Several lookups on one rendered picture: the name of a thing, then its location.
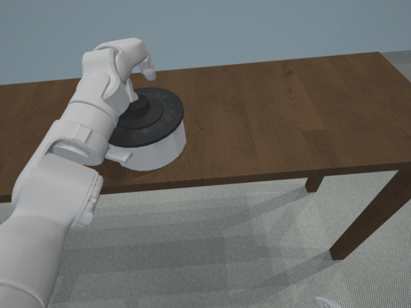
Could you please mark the knob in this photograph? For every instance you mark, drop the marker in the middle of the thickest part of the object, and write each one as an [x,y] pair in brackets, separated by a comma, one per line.
[139,107]

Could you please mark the robot left hand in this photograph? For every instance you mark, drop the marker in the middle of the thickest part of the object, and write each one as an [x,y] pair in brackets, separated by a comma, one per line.
[139,55]

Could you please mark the robot left upper arm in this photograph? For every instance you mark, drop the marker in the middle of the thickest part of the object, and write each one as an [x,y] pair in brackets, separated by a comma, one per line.
[59,195]

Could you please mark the left robot forearm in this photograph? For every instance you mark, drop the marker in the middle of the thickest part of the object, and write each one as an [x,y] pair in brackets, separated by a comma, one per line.
[82,133]

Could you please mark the lid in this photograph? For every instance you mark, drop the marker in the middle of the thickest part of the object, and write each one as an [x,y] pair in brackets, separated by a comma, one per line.
[164,116]

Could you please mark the pot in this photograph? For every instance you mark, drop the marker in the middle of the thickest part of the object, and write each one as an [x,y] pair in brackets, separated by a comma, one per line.
[153,156]

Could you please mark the table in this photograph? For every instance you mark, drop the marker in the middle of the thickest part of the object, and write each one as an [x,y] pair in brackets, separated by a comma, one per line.
[254,122]

